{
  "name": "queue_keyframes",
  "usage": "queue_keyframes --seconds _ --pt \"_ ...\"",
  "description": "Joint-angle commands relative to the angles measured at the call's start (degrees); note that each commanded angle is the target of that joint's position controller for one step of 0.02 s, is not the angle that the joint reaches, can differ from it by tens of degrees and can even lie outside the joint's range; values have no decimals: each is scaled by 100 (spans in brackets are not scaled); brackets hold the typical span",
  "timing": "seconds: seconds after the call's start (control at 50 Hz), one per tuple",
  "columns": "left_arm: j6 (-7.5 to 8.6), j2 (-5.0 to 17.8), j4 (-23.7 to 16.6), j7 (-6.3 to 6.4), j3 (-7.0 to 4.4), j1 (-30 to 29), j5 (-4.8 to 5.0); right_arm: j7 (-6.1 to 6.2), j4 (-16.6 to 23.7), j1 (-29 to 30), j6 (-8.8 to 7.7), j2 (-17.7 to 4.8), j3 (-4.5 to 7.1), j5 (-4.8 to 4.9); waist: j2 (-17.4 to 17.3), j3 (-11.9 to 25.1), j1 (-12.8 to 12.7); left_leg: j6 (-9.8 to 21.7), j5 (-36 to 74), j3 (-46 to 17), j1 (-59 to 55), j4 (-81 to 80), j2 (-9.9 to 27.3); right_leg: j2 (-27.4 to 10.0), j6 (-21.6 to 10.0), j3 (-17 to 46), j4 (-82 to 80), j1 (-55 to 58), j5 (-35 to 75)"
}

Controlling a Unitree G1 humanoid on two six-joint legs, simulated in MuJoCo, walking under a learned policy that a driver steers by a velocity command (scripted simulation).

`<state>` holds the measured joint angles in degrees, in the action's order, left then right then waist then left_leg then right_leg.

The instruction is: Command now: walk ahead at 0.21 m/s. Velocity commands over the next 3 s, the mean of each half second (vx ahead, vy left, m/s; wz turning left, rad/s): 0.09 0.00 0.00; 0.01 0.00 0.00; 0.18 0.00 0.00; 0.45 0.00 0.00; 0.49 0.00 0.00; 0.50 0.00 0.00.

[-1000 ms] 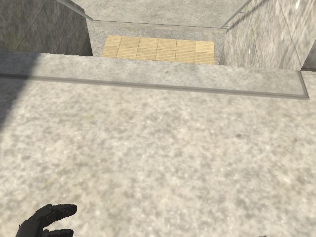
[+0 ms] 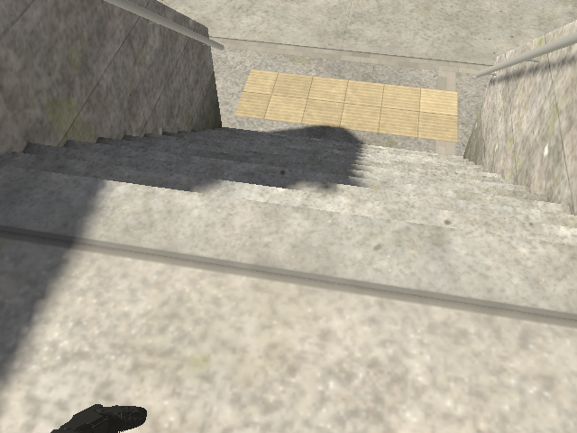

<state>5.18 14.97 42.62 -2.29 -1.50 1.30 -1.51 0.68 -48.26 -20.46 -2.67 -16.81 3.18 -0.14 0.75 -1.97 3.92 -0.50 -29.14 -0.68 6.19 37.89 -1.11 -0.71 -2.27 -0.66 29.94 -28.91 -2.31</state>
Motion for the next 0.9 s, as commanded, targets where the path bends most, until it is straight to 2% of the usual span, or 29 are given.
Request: queue_keyframes --seconds 0.02,0.04,0.06,0.08,0.1,0.14,0.18,0.22,0.26,0.28,0.3,0.32,0.34,0.36,0.38,0.42,0.48,0.58,0.7,0.9 --pt "-133 974 82 46 -277 1692 118 -32 82 -969 -75 -676 75 88 914 2682 -743 -204 -1111 -838 2408 3347 -82 -2113 -1692 2752 -257 4443 3662" --pt "-176 883 42 58 -246 1215 169 -9 228 -404 -7 -775 117 182 612 1825 -660 -217 -793 -572 2816 3327 160 -1891 -1462 2231 -522 3699 2702" --pt "-198 688 8 78 -180 822 143 54 290 -29 82 -697 111 124 294 1285 -554 -251 -414 -426 2811 3023 371 -1658 -1304 1918 -781 2897 2062" --pt "-210 525 -11 89 -123 502 99 113 306 102 196 -629 127 53 263 954 -381 -275 -107 -428 2460 2622 549 -1483 -1185 1625 -1035 2093 1620" --pt "-219 518 10 90 -122 306 20 150 283 3 295 -499 112 29 493 836 -207 -298 169 -391 1936 2246 608 -1325 -1099 1397 -1263 1460 1296" --pt "-205 518 68 106 -133 111 -50 211 193 -165 369 -269 65 1 697 822 -80 -334 402 -228 1292 1487 549 -1112 -1095 977 -1437 932 1259" --pt "-206 571 175 147 -157 146 -29 231 167 -27 369 -200 28 -27 675 939 -149 -298 804 -191 966 770 546 -1071 -1096 840 -1463 938 980" --pt "-258 631 279 187 -166 213 17 217 133 131 390 -279 48 -18 605 960 -224 -254 1328 -155 694 270 520 -1092 -1050 898 -1549 934 -31" --pt "-325 598 341 206 -136 125 71 192 88 226 400 -257 52 -50 534 739 -162 -157 1834 -44 302 -415 432 -959 -851 900 -1577 671 -1472" --pt "-345 503 388 207 -96 161 87 183 82 298 399 -257 54 -102 473 584 -152 -85 1935 -21 127 -740 406 -838 -667 897 -1568 530 -2097" --pt "-350 372 484 200 -44 315 79 187 127 386 390 -310 53 -161 348 410 -168 13 2114 -206 37 -1099 556 -697 -412 885 -1514 429 -2568" --pt "-354 337 538 198 -26 431 43 207 203 470 370 -498 67 -169 99 220 -277 155 2167 -542 131 -1421 870 -487 -180 771 -1247 407 -2671" --pt "-376 356 556 209 -63 720 55 209 96 658 365 -875 173 -76 -710 41 -642 292 1190 -518 793 -1397 787 -86 -7 338 -1135 698 -2335" --pt "-403 458 610 247 -70 593 23 175 87 730 318 -555 125 -67 -711 -13 -485 254 586 -461 1246 -1602 653 -35 91 215 -863 1191 -1922" --pt "-428 463 620 272 -83 569 49 162 35 762 266 -348 64 -107 -731 -8 -507 158 579 -446 1377 -1697 630 -40 73 191 -743 1399 -1656" --pt "-471 420 729 314 -77 646 50 139 -18 859 170 -282 44 -88 -669 51 -520 34 1250 -386 1214 -1613 577 -53 12 173 -624 1500 -1222" --pt "-459 389 850 304 -78 641 72 143 -180 717 106 -318 44 -33 -422 290 -449 43 2106 -308 821 -1362 536 -83 -14 166 -540 1610 -583" --pt "-487 404 1054 314 -92 598 122 160 -384 713 137 -312 27 -13 -185 398 -396 83 2701 -223 576 -1226 472 -97 9 149 -431 1776 24" --pt "-548 449 1294 366 -104 631 140 159 -621 782 181 -269 8 -6 -77 353 -408 92 2851 -145 502 -1254 405 -117 30 152 -408 1915 254" --pt "-578 473 1579 419 -105 634 145 176 -970 842 236 -201 -21 -12 -107 202 -412 64 2556 -51 490 -1395 326 -126 49 156 -496 1935 63"
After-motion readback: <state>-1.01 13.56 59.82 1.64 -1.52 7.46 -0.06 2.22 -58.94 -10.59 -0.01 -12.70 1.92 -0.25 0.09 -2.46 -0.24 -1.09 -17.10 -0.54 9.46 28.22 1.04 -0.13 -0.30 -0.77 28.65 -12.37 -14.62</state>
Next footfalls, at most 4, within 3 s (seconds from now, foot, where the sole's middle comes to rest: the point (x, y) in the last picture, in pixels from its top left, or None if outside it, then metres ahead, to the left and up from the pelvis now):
0.30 left None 0.14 0.14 -0.76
1.82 right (339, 398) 0.52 -0.11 -0.76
2.32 left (240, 288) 0.82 0.11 -0.76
2.80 right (304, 239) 0.96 -0.07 -0.76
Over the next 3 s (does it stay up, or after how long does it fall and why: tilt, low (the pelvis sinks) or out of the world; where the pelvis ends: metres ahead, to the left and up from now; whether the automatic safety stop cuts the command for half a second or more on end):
stays up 0.93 -0.02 0.01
